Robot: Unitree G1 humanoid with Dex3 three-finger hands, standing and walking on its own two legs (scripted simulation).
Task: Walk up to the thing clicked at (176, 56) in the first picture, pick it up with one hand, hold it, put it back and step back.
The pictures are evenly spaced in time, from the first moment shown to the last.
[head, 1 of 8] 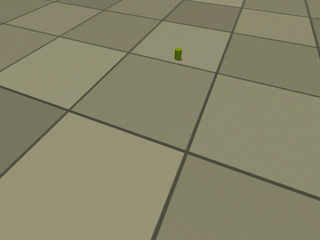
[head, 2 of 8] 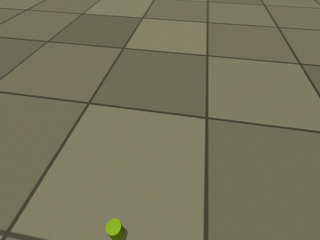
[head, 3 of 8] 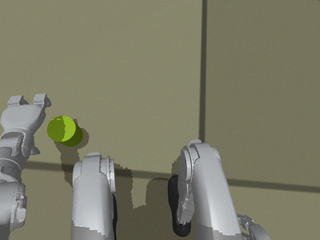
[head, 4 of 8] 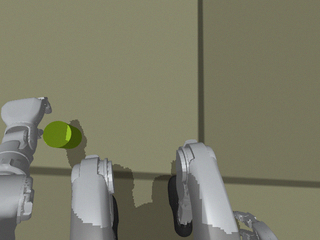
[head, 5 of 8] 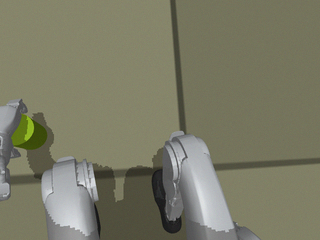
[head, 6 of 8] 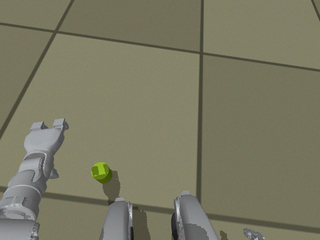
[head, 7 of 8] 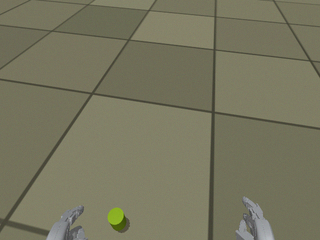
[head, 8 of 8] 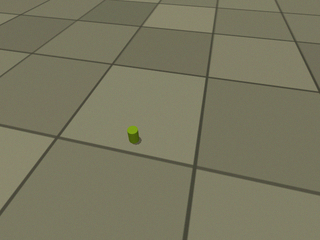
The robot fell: no
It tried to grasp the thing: yes
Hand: left
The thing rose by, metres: 0.01
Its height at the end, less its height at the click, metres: +0.00
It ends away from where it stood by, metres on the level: 0.01
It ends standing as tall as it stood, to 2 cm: yes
